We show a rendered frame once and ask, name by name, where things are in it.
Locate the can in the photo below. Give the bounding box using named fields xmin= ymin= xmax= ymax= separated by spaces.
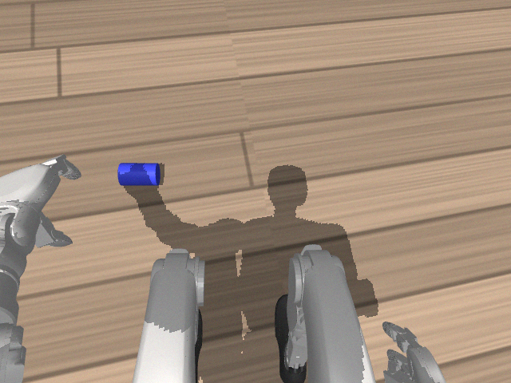
xmin=117 ymin=163 xmax=160 ymax=186

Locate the left robot arm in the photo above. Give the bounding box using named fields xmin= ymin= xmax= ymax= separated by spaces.
xmin=0 ymin=202 xmax=41 ymax=383

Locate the right robot foot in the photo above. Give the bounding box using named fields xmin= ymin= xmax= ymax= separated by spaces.
xmin=275 ymin=294 xmax=307 ymax=383

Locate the left robot hand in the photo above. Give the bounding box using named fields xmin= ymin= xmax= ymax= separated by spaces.
xmin=0 ymin=154 xmax=81 ymax=248

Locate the right robot hand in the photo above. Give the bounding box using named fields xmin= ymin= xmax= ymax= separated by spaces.
xmin=382 ymin=322 xmax=446 ymax=383

